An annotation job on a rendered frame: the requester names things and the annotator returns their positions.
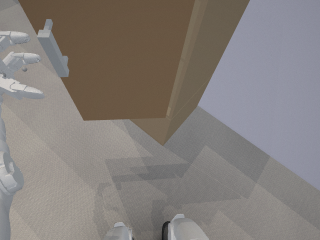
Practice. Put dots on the cupboard door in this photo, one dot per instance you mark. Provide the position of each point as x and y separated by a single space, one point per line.
123 55

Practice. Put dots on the robot thigh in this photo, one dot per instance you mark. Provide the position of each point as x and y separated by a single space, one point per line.
119 233
185 229

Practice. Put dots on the robot left thigh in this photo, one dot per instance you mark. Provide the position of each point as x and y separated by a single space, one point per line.
119 233

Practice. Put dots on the handle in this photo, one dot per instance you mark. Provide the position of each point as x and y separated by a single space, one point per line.
50 46

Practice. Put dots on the left robot forearm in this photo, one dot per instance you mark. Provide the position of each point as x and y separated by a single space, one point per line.
3 146

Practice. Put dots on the robot left upper arm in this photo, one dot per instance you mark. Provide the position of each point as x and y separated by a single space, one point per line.
11 181

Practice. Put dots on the robot right thigh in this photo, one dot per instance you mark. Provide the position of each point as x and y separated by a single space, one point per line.
185 229

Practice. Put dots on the robot left hand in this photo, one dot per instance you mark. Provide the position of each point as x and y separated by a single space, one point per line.
12 63

